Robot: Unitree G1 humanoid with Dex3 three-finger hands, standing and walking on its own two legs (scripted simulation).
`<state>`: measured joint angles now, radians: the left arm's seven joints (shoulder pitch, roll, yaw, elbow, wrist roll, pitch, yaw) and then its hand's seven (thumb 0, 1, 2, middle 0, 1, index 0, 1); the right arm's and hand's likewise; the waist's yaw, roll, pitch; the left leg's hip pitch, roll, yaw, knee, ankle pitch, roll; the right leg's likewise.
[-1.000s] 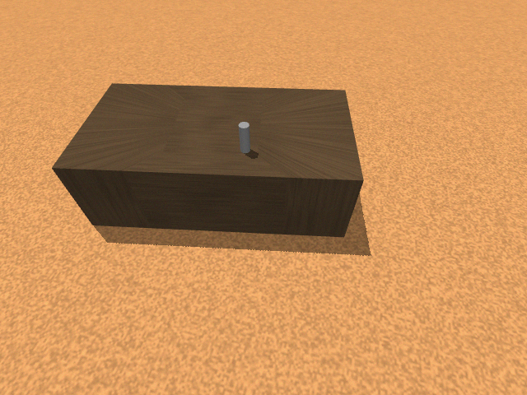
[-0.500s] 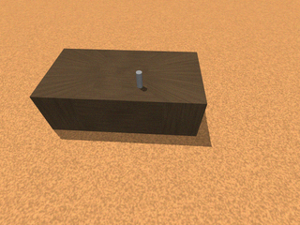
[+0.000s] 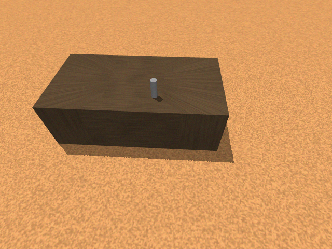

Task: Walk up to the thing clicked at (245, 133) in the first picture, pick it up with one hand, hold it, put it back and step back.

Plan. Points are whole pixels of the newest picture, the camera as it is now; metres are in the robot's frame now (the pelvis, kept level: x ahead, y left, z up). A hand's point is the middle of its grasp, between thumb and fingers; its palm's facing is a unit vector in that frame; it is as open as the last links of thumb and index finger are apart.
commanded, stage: stand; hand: left
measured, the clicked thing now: (153, 88) +1.04 +0.14 -0.33
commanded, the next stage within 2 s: walk up in 0.12 s
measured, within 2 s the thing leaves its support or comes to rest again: neither
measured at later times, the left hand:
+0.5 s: hand (89, 246) +0.15 +0.23 -0.14, palm faces -0.04 -0.91 -0.41, open 7.4 cm
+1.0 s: hand (112, 196) +0.29 +0.21 -0.17, palm faces -0.06 -0.94 -0.32, open 7.4 cm
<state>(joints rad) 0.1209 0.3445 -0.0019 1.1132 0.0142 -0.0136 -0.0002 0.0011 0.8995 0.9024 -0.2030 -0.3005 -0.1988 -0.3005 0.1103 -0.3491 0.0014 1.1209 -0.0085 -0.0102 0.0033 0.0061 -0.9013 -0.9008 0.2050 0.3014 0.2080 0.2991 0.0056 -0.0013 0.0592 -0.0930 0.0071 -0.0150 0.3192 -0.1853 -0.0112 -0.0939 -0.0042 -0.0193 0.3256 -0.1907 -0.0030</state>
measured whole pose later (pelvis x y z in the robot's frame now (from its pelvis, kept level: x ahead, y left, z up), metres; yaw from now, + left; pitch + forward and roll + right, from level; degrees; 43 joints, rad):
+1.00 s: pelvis +0.26 -0.05 -0.02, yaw -2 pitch -4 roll +1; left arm 0.36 0.40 0.03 0.85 0.01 -0.05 -0.04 0.00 0.90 0.90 -0.20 -0.30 -0.20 -0.30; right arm 0.22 -0.36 -0.05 0.78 -0.01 -0.07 0.05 0.00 -0.90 -0.90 0.21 0.30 0.21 0.30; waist 0.02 -0.05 0.11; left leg -0.28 0.00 0.09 0.54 -0.19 0.05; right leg -0.37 0.00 0.04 1.11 -0.42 -0.05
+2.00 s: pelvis +0.52 -0.06 -0.04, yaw -1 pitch -3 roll +0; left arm 0.26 0.39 0.02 0.91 0.02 -0.04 0.01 0.00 0.90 0.90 -0.20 -0.30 -0.20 -0.30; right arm 0.17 -0.38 -0.03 0.86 0.01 0.01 0.01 0.01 -0.90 -0.90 0.21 0.30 0.21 0.30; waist 0.02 0.02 0.12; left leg -0.37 0.05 0.05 0.78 -0.42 0.02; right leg -0.35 -0.01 -0.04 0.72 -0.32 -0.01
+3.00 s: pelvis +0.54 -0.05 +0.00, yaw -1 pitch -2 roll +0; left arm 0.09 0.34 0.01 1.19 0.01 -0.01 -0.01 0.00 0.90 0.90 -0.20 -0.30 -0.20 -0.30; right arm 0.06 -0.34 -0.01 1.18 0.00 -0.01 0.01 0.01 -0.90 -0.90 0.20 0.30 0.21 0.30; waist 0.01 0.00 0.06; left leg -0.13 0.01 0.05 0.32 -0.16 0.00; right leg -0.13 -0.02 -0.03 0.31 -0.14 0.01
